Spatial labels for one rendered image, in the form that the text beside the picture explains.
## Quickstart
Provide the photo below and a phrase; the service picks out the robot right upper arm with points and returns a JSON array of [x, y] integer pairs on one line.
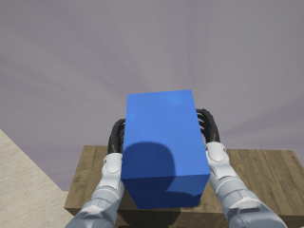
[[259, 219]]

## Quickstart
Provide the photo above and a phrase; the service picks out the robot right forearm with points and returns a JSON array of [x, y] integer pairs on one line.
[[232, 193]]

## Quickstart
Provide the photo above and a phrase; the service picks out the right robot hand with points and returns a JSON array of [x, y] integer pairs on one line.
[[210, 131]]

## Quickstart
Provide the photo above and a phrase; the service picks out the pedestal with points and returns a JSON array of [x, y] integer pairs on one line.
[[275, 176]]

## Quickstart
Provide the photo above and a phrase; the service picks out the robot left forearm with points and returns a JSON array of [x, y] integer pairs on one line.
[[107, 197]]

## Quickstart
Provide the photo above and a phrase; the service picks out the robot left upper arm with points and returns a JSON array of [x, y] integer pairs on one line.
[[89, 223]]

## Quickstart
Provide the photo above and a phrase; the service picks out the left robot hand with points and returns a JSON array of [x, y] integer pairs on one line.
[[115, 140]]

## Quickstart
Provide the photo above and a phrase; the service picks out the carton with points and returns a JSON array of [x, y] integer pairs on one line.
[[164, 162]]

